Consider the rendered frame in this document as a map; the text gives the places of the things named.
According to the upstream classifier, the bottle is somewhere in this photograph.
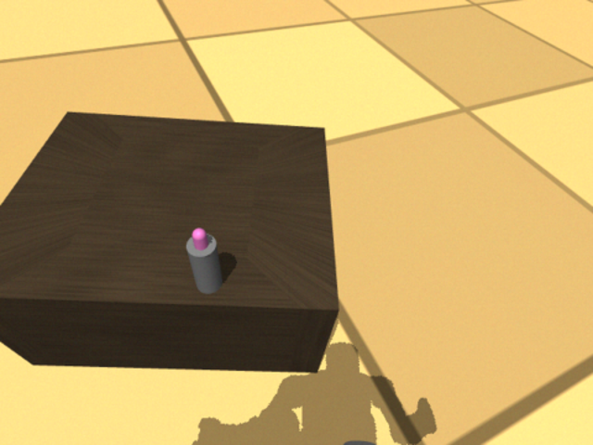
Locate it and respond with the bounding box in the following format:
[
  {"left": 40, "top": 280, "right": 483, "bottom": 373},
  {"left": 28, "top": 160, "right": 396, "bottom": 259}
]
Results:
[{"left": 186, "top": 228, "right": 222, "bottom": 294}]

